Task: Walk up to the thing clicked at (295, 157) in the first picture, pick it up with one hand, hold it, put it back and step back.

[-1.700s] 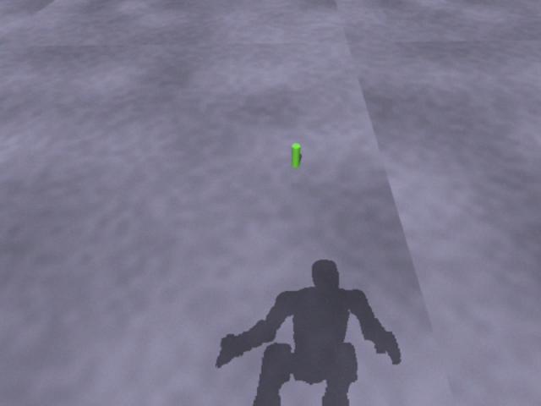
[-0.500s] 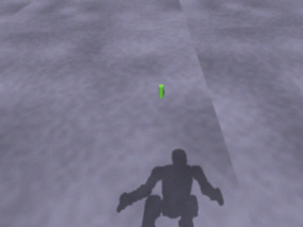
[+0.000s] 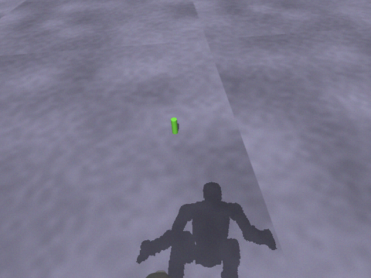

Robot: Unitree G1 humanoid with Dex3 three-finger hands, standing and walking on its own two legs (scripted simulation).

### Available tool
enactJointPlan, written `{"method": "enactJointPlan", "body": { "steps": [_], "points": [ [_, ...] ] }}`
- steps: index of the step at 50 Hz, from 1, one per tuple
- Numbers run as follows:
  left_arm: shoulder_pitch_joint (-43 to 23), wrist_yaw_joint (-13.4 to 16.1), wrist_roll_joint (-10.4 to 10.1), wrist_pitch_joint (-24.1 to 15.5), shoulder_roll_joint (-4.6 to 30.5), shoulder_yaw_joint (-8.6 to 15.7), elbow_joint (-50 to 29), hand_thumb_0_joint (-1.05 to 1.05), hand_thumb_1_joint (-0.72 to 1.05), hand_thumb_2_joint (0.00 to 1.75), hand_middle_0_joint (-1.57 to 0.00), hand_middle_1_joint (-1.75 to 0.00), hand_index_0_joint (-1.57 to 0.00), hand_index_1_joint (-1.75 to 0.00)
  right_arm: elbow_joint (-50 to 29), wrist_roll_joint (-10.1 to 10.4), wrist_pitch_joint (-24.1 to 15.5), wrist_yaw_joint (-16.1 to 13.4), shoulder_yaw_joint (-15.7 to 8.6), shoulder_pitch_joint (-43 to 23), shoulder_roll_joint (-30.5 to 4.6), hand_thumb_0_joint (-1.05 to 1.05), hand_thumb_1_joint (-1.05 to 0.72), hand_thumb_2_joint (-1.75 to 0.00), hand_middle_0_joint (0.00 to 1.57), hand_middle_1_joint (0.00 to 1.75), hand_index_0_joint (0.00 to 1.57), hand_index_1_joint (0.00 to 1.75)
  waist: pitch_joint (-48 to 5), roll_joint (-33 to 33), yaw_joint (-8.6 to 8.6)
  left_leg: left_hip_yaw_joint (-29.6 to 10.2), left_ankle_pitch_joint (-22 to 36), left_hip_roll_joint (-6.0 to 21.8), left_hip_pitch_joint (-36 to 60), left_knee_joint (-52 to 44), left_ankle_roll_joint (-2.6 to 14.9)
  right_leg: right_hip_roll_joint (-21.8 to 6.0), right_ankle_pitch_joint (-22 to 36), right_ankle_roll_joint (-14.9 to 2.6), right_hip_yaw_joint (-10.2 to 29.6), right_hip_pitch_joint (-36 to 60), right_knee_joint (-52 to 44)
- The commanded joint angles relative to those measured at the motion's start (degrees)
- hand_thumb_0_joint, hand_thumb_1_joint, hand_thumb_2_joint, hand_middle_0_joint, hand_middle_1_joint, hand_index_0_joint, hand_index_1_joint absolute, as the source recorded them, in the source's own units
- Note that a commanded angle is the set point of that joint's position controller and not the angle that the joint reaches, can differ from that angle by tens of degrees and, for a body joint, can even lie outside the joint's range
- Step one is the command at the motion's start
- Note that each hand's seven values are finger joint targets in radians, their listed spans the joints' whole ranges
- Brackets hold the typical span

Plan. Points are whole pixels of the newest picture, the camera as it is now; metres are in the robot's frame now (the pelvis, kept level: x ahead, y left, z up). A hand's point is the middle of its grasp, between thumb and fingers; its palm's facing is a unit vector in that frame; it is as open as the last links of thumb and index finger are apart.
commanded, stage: walk up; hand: left
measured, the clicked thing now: (174, 126) +1.29 +0.19 -0.70
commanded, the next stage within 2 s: none
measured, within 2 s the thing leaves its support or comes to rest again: neither
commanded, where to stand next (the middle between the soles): +0.92 +0.00 m, yaw -4 degrees
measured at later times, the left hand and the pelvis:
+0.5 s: hand (114, 190) +0.39 +0.27 -0.13, palm faces -0.17 -0.90 -0.39, open 7.4 cm; pelvis +0.24 +0.01 -0.01, yaw -5 degrees
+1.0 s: hand (110, 169) +0.50 +0.33 -0.17, palm faces -0.10 -0.92 -0.37, open 7.4 cm; pelvis +0.46 +0.04 -0.02, yaw -4 degrees
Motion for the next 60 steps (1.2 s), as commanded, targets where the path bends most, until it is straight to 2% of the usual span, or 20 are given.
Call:
{"method": "enactJointPlan", "body": {
  "steps": [1, 5, 6, 7, 8, 10, 13, 22, 24, 25, 26, 27, 33, 40, 44, 45, 46, 47, 52, 60],
  "points": [
    [-5.51, 0.87, 0.24, -2.44, 18.82, 4.63, -7.17, 0.0, 0.9, 0.9, -0.2, -0.3, -0.2, -0.3, -5.5, -0.3, -1.72, -0.54, -3.76, -2.71, -10.67, 0.0, -0.9, -0.9, 0.2, 0.3, 0.2, 0.3, 2.79, -9.02, -1.7, 1.13, 4.1, 0.72, 5.39, -8.54, -0.37, -12.75, -15.77, -9.4, 12.43, -9.71, -15.06],
    [-5.75, 0.89, 0.7, -1.97, 14.64, 2.71, -7.99, 0.0, 0.9, 0.9, -0.2, -0.3, -0.2, -0.3, -2.55, -0.43, -3.34, -1.95, -5.43, 8.96, -12.37, 0.0, -0.9, -0.9, 0.2, 0.3, 0.2, 0.3, -2.21, 1.32, -8.11, 3.32, 1.71, -3.69, 29.61, -16.61, 1.12, -7.28, -7.35, -6.49, 5.53, -20.72, 6.83],
    [-3.41, 1.03, 0.46, -2.04, 10.44, 1.58, -8.42, 0.0, 0.9, 0.9, -0.2, -0.3, -0.2, -0.3, -1.68, -0.99, -3.97, -2.93, -6.73, 16.09, -16.43, 0.0, -0.9, -0.9, 0.2, 0.3, 0.2, 0.3, -6.49, 14.87, -11.17, -11.87, -14.54, 5.97, 36.92, -27.0, 4.53, -1.34, -2.67, -4.0, 0.11, -25.87, 28.98],
    [-1.92, 1.58, -0.6, -1.97, 8.68, 0.98, -8.4, 0.0, 0.9, 0.9, -0.2, -0.3, -0.2, -0.3, -3.49, -0.92, -4.47, -3.46, -6.77, 14.98, -19.89, 0.0, -0.9, -0.9, 0.2, 0.3, 0.2, 0.3, -3.97, 16.19, -9.29, -39.39, -22.08, 19.11, 36.66, -37.99, 9.07, 6.17, -12.86, -1.4, 3.25, -37.3, 39.3],
    [-3.03, 2.45, 0.02, -2.01, 14.64, 1.76, -7.76, 0.0, 0.9, 0.9, -0.2, -0.3, -0.2, -0.3, -4.82, 1.33, -4.27, -3.32, -6.72, 10.16, -20.62, 0.0, -0.9, -0.9, 0.2, 0.3, 0.2, 0.3, -1.74, 8.29, -7.41, -43.04, -23.43, 22.27, 29.19, -39.17, 14.53, 1.01, -13.34, -2.17, 9.72, -35.42, 43.39],
    [-2.53, 1.98, -0.95, -2.03, 15.84, 2.11, -5.6, 0.0, 0.9, 0.9, -0.2, -0.3, -0.2, -0.3, -6.25, 1.42, -4.25, -3.42, -4.77, 4.42, -15.66, 0.0, -0.9, -0.9, 0.2, 0.3, 0.2, 0.3, 2.25, 1.31, -4.12, -23.88, -14.04, 15.57, 22.41, -35.46, 12.51, -3.16, -5.67, -1.36, 10.28, -31.49, 39.22],
    [-2.3, 0.75, -1.05, -1.7, 13.89, 2.19, -4.75, 0.0, 0.9, 0.9, -0.2, -0.3, -0.2, -0.3, -6.26, 1.11, -4.65, -3.49, -3.66, 4.26, -13.86, 0.0, -0.9, -0.9, 0.2, 0.3, 0.2, 0.3, 2.36, 6.11, -3.62, -10.3, 4.54, 11.57, 19.32, -34.58, 11.57, -4.76, -2.52, 0.75, 6.44, -25.87, 29.26],
    [-9.56, -0.78, -0.39, -1.24, 11.6, 2.64, -6.63, 0.0, 0.9, 0.9, -0.2, -0.3, -0.2, -0.3, -8.19, 1.28, -3.55, -3.49, -3.57, 4.8, -14.65, 0.0, -0.9, -0.9, 0.2, 0.3, 0.2, 0.3, -1.09, 4.07, -3.38, -0.48, 13.73, 8.92, 17.71, -26.45, 9.49, -1.98, 7.77, -0.82, -3.08, -8.83, 7.18],
    [-2.43, 0.03, -0.31, -1.67, 13.37, 3.78, -4.21, 0.0, 0.9, 0.9, -0.2, -0.3, -0.2, -0.3, -8.79, 1.52, -3.17, -3.63, -2.55, 5.34, -12.24, 0.0, -0.9, -0.9, 0.2, 0.3, 0.2, 0.3, -5.44, -3.74, 0.88, 2.94, 18.48, 5.66, 12.79, -11.71, 7.0, 0.28, 7.6, -2.16, -3.26, 5.86, 3.41],
    [3.5, 0.78, -0.04, -2.11, 16.44, 5.24, -3.22, 0.0, 0.9, 0.9, -0.2, -0.3, -0.2, -0.3, -9.16, 1.47, -3.26, -3.59, -1.31, 7.95, -9.45, 0.0, -0.9, -0.9, 0.2, 0.3, 0.2, 0.3, -8.97, -12.1, 3.74, 5.23, 12.23, 1.71, 5.35, 3.24, 5.27, -4.59, -0.49, -3.86, 4.49, 15.49, -0.25],
    [6.83, 1.66, -0.05, -2.67, 21.93, 6.38, -4.39, 0.0, 0.9, 0.9, -0.2, -0.3, -0.2, -0.3, -10.4, 1.62, -3.18, -3.51, 0.0, 9.93, -6.12, 0.0, -0.9, -0.9, 0.2, 0.3, 0.2, 0.3, -11.41, -21.39, 3.83, 4.56, -11.12, -5.6, -8.01, 16.93, 2.86, -20.89, -7.45, -9.66, 31.85, 23.1, -6.65],
    [5.35, 1.71, -1.17, -2.46, 22.83, 6.0, -4.93, 0.0, 0.9, 0.9, -0.2, -0.3, -0.2, -0.3, -9.08, 1.55, -2.48, -4.09, -1.64, 7.43, -12.28, 0.0, -0.9, -0.9, 0.2, 0.3, 0.2, 0.3, -9.33, -13.6, 4.23, -2.16, -12.73, -3.51, -10.05, 22.36, 2.57, -25.09, -11.47, -14.9, 41.3, 17.64, -10.84],
    [-4.63, 2.12, -1.12, -2.97, 16.38, 3.77, -7.96, 0.0, 0.9, 0.9, -0.2, -0.3, -0.2, -0.3, -4.94, 1.25, -1.73, -2.75, -1.91, 9.25, -11.26, 0.0, -0.9, -0.9, 0.2, 0.3, 0.2, 0.3, 1.8, -10.97, -2.21, -4.16, -1.04, 1.18, -3.14, 10.9, 1.2, -14.61, 0.87, -11.77, 13.44, -4.89, -11.76],
    [-4.58, 1.52, -0.15, -3.45, 18.24, 4.36, -9.52, 0.0, 0.9, 0.9, -0.2, -0.3, -0.2, -0.3, -7.53, 0.54, -2.47, -0.91, -2.72, 1.44, -9.89, 0.0, -0.9, -0.9, 0.2, 0.3, 0.2, 0.3, 0.92, -11.0, -0.87, -0.24, 6.46, 1.12, 3.47, -8.9, 0.25, -15.26, -10.03, -10.99, 9.35, -8.55, -12.1],
    [-6.03, 1.47, 0.15, -2.65, 15.38, 2.84, -9.25, 0.0, 0.9, 0.9, -0.2, -0.3, -0.2, -0.3, -4.07, 0.02, -3.37, -1.84, -4.4, 11.14, -11.93, 0.0, -0.9, -0.9, 0.2, 0.3, 0.2, 0.3, -2.74, -2.64, -7.81, 4.19, 4.75, -3.73, 24.67, -13.93, 1.37, -10.72, -6.42, -7.24, 3.04, -18.31, 4.48],
    [-3.36, 1.38, 0.3, -2.49, 11.8, 1.63, -9.26, 0.0, 0.9, 0.9, -0.2, -0.3, -0.2, -0.3, -2.78, -0.05, -3.78, -2.59, -5.49, 16.29, -15.3, 0.0, -0.9, -0.9, 0.2, 0.3, 0.2, 0.3, -5.12, 9.25, -10.06, -5.88, -7.63, 1.1, 32.06, -20.97, 3.87, -6.36, -2.27, -4.87, -1.22, -24.32, 22.63],
    [-1.18, 1.5, -0.78, -2.35, 8.02, 0.62, -9.75, 0.0, 0.9, 0.9, -0.2, -0.3, -0.2, -0.3, -4.77, -0.51, -4.36, -3.24, -6.08, 16.74, -19.85, 0.0, -0.9, -0.9, 0.2, 0.3, 0.2, 0.3, -4.41, 18.27, -8.98, -35.56, -19.13, 16.4, 33.99, -33.26, 9.02, 2.44, -13.13, -1.21, -1.07, -35.69, 38.19],
    [-2.24, 2.63, -0.51, -1.77, 14.68, 1.92, -8.38, 0.0, 0.9, 0.9, -0.2, -0.3, -0.2, -0.3, -6.22, 1.53, -4.17, -3.3, -6.2, 13.72, -21.45, 0.0, -0.9, -0.9, 0.2, 0.3, 0.2, 0.3, -2.76, 8.86, -8.34, -42.74, -23.82, 21.0, 27.82, -36.84, 14.17, -0.27, -14.6, -1.97, 4.8, -35.22, 42.43],
    [2.49, 1.69, -0.94, -1.28, 14.59, 2.25, -3.26, 0.0, 0.9, 0.9, -0.2, -0.3, -0.2, -0.3, -7.4, 1.66, -4.38, -3.92, -3.28, 5.95, -14.3, 0.0, -0.9, -0.9, 0.2, 0.3, 0.2, 0.3, -0.38, 6.64, -2.84, -13.78, 3.95, 11.52, 19.41, -32.24, 11.02, -6.54, -2.37, -0.17, 5.17, -25.88, 33.34],
    [-6.93, -0.42, -0.18, -0.59, 12.09, 2.59, -6.14, 0.0, 0.9, 0.9, -0.2, -0.3, -0.2, -0.3, -8.65, 1.52, -4.17, -3.56, -3.36, 6.55, -15.18, 0.0, -0.9, -0.9, 0.2, 0.3, 0.2, 0.3, 3.18, 4.97, -4.45, -6.96, -0.76, 9.34, 15.45, -34.52, 11.79, -6.12, 5.45, 0.57, -0.45, -19.85, 13.01]
  ]
}}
